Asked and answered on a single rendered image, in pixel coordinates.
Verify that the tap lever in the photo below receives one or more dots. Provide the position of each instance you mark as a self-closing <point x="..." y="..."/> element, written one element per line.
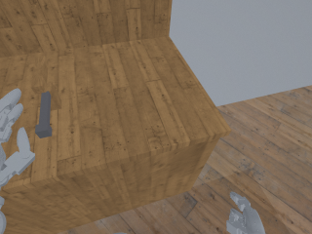
<point x="43" y="129"/>

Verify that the robot right hand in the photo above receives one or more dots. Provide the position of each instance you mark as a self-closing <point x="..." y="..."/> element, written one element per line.
<point x="247" y="223"/>

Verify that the counter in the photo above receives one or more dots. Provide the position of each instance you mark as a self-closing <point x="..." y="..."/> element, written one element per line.
<point x="131" y="123"/>

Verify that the robot left hand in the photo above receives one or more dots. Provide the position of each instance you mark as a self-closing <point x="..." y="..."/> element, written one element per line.
<point x="10" y="111"/>

